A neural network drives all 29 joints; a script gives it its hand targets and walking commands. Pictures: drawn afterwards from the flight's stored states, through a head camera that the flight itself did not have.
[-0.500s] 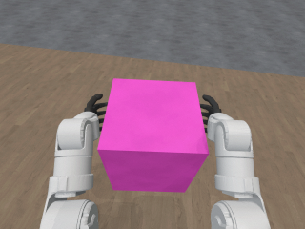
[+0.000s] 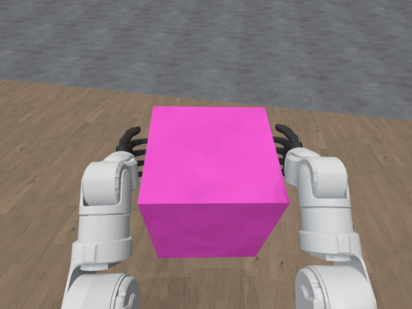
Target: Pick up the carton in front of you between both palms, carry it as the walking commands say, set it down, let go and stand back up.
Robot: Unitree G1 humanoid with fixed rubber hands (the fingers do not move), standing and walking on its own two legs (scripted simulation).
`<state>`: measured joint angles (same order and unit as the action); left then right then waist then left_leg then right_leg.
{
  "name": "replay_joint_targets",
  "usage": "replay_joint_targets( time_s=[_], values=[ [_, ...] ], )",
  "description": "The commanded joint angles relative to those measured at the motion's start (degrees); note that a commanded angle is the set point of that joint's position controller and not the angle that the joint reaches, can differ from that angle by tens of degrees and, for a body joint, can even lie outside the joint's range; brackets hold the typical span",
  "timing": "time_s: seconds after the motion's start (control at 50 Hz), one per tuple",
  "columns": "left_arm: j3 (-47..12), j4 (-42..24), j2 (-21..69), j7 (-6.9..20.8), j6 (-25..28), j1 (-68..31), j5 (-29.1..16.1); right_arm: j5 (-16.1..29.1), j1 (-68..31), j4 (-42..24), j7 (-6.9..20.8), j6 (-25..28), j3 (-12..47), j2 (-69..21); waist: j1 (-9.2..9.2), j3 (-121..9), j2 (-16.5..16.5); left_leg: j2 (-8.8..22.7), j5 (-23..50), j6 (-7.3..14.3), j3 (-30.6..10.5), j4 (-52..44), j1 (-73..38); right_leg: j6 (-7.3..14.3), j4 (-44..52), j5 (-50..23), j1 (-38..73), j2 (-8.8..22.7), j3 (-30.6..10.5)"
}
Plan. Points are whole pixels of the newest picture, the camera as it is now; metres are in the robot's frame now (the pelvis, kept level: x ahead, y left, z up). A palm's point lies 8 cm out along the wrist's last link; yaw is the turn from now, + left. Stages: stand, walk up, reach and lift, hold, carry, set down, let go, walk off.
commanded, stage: carry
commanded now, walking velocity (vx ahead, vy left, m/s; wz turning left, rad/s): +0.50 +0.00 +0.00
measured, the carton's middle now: (208, 187) +0.36 +0.00 +0.05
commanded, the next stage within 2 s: none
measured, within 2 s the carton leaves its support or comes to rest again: neither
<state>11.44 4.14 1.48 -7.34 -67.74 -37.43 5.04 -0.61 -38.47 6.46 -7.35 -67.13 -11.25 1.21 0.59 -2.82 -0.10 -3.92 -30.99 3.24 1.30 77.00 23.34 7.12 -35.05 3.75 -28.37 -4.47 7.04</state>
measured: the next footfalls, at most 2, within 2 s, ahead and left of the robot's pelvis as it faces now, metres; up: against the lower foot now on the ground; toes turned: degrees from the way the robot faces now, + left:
left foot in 0.42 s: +0.42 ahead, +0.07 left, -0.04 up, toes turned +2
right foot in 0.92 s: +0.72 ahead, -0.06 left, -0.09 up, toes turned -2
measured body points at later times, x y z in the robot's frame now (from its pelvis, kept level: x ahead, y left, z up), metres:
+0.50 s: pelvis +0.32 +0.03 -0.04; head +0.33 +0.03 +0.41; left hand +0.69 +0.18 +0.06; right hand +0.68 -0.12 +0.06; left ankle +0.39 +0.07 -0.76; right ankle +0.14 -0.06 -0.65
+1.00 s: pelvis +0.62 -0.01 -0.09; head +0.63 -0.01 +0.36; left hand +0.99 +0.14 +0.03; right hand +0.99 -0.16 +0.03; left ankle +0.46 +0.09 -0.69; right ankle +0.69 -0.06 -0.81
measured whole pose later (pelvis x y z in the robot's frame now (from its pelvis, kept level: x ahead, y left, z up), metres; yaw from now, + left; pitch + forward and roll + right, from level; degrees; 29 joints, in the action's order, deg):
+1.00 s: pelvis +0.62 -0.01 -0.09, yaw +0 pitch +5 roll +0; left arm 12.0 8.1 1.5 -7.3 -67.4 -38.1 5.2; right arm -0.2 -39.2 10.4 -7.5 -67.0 -11.0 1.9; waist -0.3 -4.9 -0.7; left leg -3.6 -33.4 3.1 0.9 76.0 23.2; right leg 6.5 -36.9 5.5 -29.6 -3.5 6.2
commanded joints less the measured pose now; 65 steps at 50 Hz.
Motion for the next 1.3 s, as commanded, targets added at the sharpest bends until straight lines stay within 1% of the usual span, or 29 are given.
replay_joint_targets(
  time_s=[0.0,0.06,0.16,0.3,0.34,0.36,0.38,0.4,0.42,0.44,0.46,0.48,0.5,0.52,0.56,0.68,0.8,0.84,0.88,0.9,0.92,0.94,0.96,0.98,1.0,1.02,1.06,1.16,1.28],
  values=[
    [-37.63,-6.56,59.29,13.67,-0.36,-43.36,-27.80,21.01,-40.58,-6.56,12.60,-0.88,35.64,-61.01,2.09,-24.99,0.13,4.82,4.71,-0.26,-3.46,0.04,20.85,9.10,10.36,-8.92,33.16,20.69,-30.68],
    [-38.94,-7.66,63.47,14.43,0.24,-46.22,-31.03,19.16,-38.55,-6.22,11.57,-0.36,34.32,-62.69,1.02,-23.83,2.35,5.93,7.52,-1.03,-1.95,-9.80,16.77,6.28,11.92,-12.28,27.04,18.53,-25.42],
    [-38.82,-8.19,64.03,14.80,1.27,-44.33,-31.34,17.59,-36.50,-7.49,10.35,0.92,35.70,-63.34,3.64,-24.81,5.39,5.95,19.99,-1.44,0.34,-21.71,22.47,3.10,8.15,-34.67,35.93,15.62,-17.70],
    [-38.37,-4.60,61.03,15.13,1.32,-37.78,-29.26,15.58,-33.41,-7.09,10.24,0.38,36.70,-60.04,6.27,-21.17,6.02,0.70,39.59,0.54,6.33,-47.72,13.97,1.24,3.38,-34.97,38.94,9.36,-10.57],
    [-38.04,-1.65,61.05,15.39,1.63,-35.97,-28.53,14.69,-31.98,-4.68,10.96,0.23,35.75,-59.28,4.88,-20.86,6.38,0.53,44.17,2.38,6.58,-53.30,4.63,0.40,-1.86,-33.25,35.67,9.46,-9.37],
    [-38.03,-0.34,61.38,15.58,1.78,-35.93,-28.49,14.31,-30.99,-3.08,11.33,0.32,35.03,-59.01,2.69,-22.01,6.32,0.40,45.55,3.04,7.04,-55.41,-2.83,-0.79,-7.18,-34.20,33.01,9.24,-8.08],
    [-38.06,0.98,61.65,15.78,1.99,-36.45,-28.43,14.11,-30.29,-1.90,11.75,0.49,34.26,-58.68,-0.28,-23.70,4.95,2.04,48.02,3.18,6.58,-57.52,-12.83,-2.31,-15.79,-29.74,27.60,8.30,-5.67],
    [-37.91,2.31,61.78,15.93,2.24,-36.55,-28.12,14.05,-29.90,-0.91,12.29,0.61,33.29,-57.82,-1.45,-24.86,-0.09,9.49,59.76,3.12,-0.12,-51.22,-25.01,-3.34,-26.10,-8.92,15.13,6.16,-5.20],
    [-37.85,3.85,62.74,15.99,2.10,-37.03,-27.85,14.36,-30.01,1.19,12.69,0.62,32.06,-57.55,-0.63,-28.68,-9.03,22.27,84.60,7.23,-14.47,-39.01,-39.93,-4.92,-34.48,28.82,-0.50,2.35,-5.40],
    [-36.17,5.13,62.45,15.79,1.77,-37.37,-27.64,13.84,-29.75,2.68,12.84,1.00,31.36,-56.49,-5.00,-34.73,-17.07,29.94,64.52,18.42,-32.17,-43.20,-49.41,-6.15,-49.91,35.32,-14.43,-1.34,-8.46],
    [-36.59,3.26,62.96,15.47,2.16,-39.19,-27.26,15.46,-29.92,2.78,13.31,1.45,32.26,-59.71,-4.67,-33.45,-11.81,26.28,41.42,17.66,-33.91,-47.56,-44.06,-4.31,-49.37,31.18,-17.27,1.66,-10.13],
    [-36.81,0.49,63.96,15.00,2.65,-42.64,-27.74,17.98,-34.42,-0.91,13.81,2.01,33.80,-62.46,-4.32,-28.84,-7.01,22.59,32.87,15.07,-30.20,-50.12,-37.03,-3.89,-45.95,26.96,-18.06,3.19,-9.61],
    [-36.58,-1.58,64.61,14.32,3.08,-43.99,-27.63,20.69,-39.68,-4.46,14.11,2.27,35.58,-65.15,-3.17,-25.82,-2.25,20.79,33.00,13.11,-26.75,-51.95,-30.53,-4.05,-41.86,23.74,-16.38,4.73,-9.31],
    [-36.39,-3.21,64.87,13.51,3.31,-43.86,-27.20,23.07,-43.27,-7.19,14.24,2.50,37.37,-67.07,-2.43,-24.89,-1.39,20.12,33.38,12.35,-24.25,-52.77,-25.64,-4.40,-38.09,21.47,-13.78,6.04,-9.53],
    [-36.50,-5.25,64.55,11.99,3.61,-41.61,-26.16,25.80,-44.76,-10.24,14.22,2.77,39.20,-68.62,-1.87,-24.96,-3.18,18.15,35.52,10.74,-19.46,-53.59,-20.85,-5.24,-32.92,19.39,-9.74,6.57,-8.30],
    [-38.01,-7.99,61.45,10.09,4.07,-35.10,-23.03,25.56,-37.82,-11.13,14.48,2.94,40.20,-66.54,-4.34,-26.71,-6.15,14.23,62.06,7.94,-10.45,-47.60,-30.79,-5.71,-19.17,5.22,-16.62,6.19,-5.65],
    [-38.35,-8.19,56.04,10.34,2.26,-34.26,-21.65,24.16,-34.32,-10.19,14.34,1.94,40.20,-61.53,-7.46,-22.62,-5.73,9.02,58.40,6.18,-4.97,-41.79,-31.05,-4.31,4.97,-12.24,-8.54,1.47,-0.20],
    [-36.72,-5.19,53.86,10.84,1.26,-32.36,-20.56,23.77,-33.77,-7.51,14.40,1.36,39.58,-60.32,-5.55,-21.50,-6.02,8.99,55.27,5.19,-3.68,-36.32,-26.88,-2.60,10.60,-16.56,0.62,1.18,-0.10],
    [-34.83,-2.66,51.99,11.40,0.50,-31.28,-19.63,23.57,-34.14,-4.16,14.61,0.90,38.92,-59.84,-0.21,-23.95,-4.68,7.32,49.90,2.60,0.47,-22.26,-17.38,-1.33,13.80,-22.11,19.03,3.37,-0.25],
    [-33.60,-1.35,51.11,11.83,0.11,-30.85,-19.65,23.25,-35.10,-2.81,14.60,0.66,38.22,-59.09,1.02,-26.13,1.37,5.15,25.34,1.53,1.14,-11.15,-3.85,-1.41,5.79,-39.11,31.99,12.86,-9.14],
    [-32.00,0.57,49.21,12.01,-0.23,-33.04,-19.10,23.15,-36.61,-0.57,14.51,-0.21,37.40,-60.78,1.01,-30.77,12.10,-0.43,-6.37,-1.39,0.11,-0.94,12.75,5.73,-0.99,-55.39,48.05,26.36,-28.32],
    [-30.92,2.78,48.86,12.15,-0.39,-33.33,-19.36,23.22,-37.71,0.16,14.13,-0.68,36.32,-60.91,3.58,-34.63,15.89,-0.42,-8.44,-2.12,-2.31,11.14,22.92,14.03,0.53,-37.60,54.46,30.59,-38.93],
    [-31.58,2.44,52.23,12.57,-0.06,-33.78,-21.20,23.17,-39.67,-1.11,13.85,-0.76,36.38,-61.38,4.44,-33.76,12.26,1.88,-5.03,-0.76,-3.33,11.56,27.63,14.65,5.30,-13.57,49.97,27.66,-41.42],
    [-32.99,-0.28,55.79,13.10,0.24,-37.90,-23.56,22.94,-42.39,-2.69,13.53,-0.52,36.18,-62.75,3.78,-29.52,6.19,3.54,-1.05,-0.33,-3.75,7.98,26.79,11.73,8.47,-1.94,41.52,23.53,-38.09],
    [-34.53,-3.03,59.05,13.55,0.41,-42.71,-25.99,22.49,-43.44,-3.87,13.09,-0.23,35.59,-63.87,2.36,-25.76,2.11,4.88,2.82,-0.44,-3.67,2.71,24.28,9.29,10.03,-1.46,33.71,21.26,-33.76],
    [-35.91,-5.21,61.53,13.90,0.58,-46.38,-28.06,21.90,-43.38,-4.91,12.54,0.01,35.11,-64.48,1.25,-23.60,0.82,6.07,5.57,-0.73,-3.58,-2.08,20.38,7.74,11.50,-2.24,27.34,20.04,-30.10],
    [-37.30,-7.10,63.86,14.21,0.92,-47.93,-30.36,21.06,-41.74,-5.72,11.49,0.34,34.64,-65.33,0.39,-23.26,3.10,6.45,8.71,-1.28,-2.15,-7.39,16.70,6.34,12.72,-4.85,23.04,18.16,-25.58],
    [-37.68,-7.65,63.41,14.56,1.51,-43.49,-30.74,18.70,-36.63,-6.85,9.97,1.20,35.84,-64.75,2.95,-25.17,5.48,6.73,18.63,-2.08,-0.42,-18.26,24.14,4.15,8.39,-29.95,34.44,16.28,-18.98],
    [-38.42,-7.00,60.82,14.86,1.31,-39.78,-29.96,16.79,-34.75,-7.99,9.63,0.79,36.88,-61.12,5.54,-22.64,5.50,2.73,33.67,-0.73,4.07,-38.91,20.92,1.78,4.79,-35.26,39.62,10.73,-13.09]
  ],
)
